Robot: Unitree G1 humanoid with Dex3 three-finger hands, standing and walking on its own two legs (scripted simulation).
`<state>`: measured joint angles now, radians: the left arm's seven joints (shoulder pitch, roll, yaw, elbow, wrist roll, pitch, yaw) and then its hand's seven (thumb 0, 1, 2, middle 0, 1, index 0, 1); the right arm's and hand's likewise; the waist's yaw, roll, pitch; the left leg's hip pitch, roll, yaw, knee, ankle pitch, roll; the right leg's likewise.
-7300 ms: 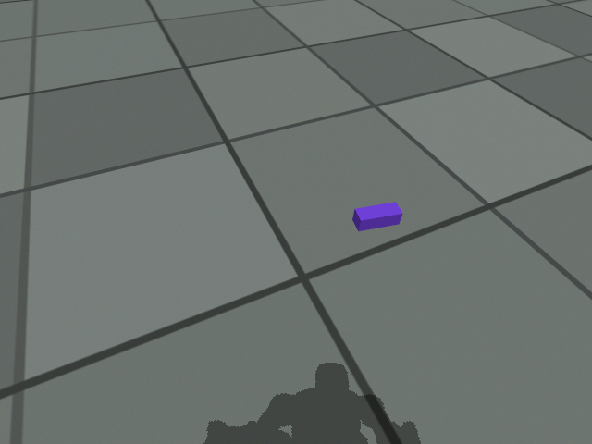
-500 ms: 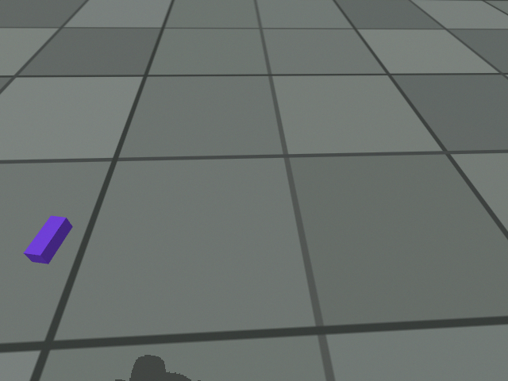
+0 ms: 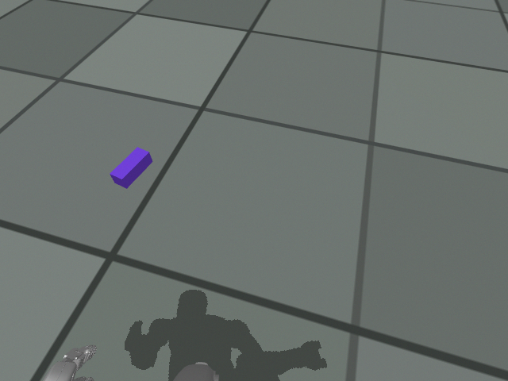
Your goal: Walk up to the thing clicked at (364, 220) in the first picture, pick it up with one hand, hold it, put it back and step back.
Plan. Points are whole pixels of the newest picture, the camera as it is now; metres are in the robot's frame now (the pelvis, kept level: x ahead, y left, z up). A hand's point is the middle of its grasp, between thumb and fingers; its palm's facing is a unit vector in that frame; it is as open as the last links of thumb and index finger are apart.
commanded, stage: walk up
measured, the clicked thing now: (132, 167) +1.13 +0.64 -0.74
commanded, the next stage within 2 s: stand in 1.74 s
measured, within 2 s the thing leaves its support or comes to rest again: neither
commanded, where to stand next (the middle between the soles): +0.06 +0.02 m, yaw +31 degrees
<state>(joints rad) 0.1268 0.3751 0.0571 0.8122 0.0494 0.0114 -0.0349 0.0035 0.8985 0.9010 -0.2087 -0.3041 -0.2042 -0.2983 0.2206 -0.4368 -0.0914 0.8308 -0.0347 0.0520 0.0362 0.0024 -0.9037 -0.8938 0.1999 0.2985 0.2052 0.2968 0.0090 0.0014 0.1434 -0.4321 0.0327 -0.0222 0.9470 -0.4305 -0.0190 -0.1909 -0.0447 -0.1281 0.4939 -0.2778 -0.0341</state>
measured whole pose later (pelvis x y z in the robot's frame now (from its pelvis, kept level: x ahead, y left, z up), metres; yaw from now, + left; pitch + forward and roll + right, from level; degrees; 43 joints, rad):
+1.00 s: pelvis +0.01 +0.00 -0.03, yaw +28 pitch -2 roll -1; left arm 0.22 0.40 0.05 0.87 0.02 0.01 0.00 0.00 0.90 0.90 -0.21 -0.30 -0.20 -0.30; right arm 0.21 -0.39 -0.02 0.82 -0.02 0.00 0.00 0.00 -0.90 -0.89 0.20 0.30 0.21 0.30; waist 0.02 0.01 0.12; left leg -0.40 -0.02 -0.08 0.77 -0.32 0.00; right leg -0.30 -0.04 -0.02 0.72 -0.39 0.00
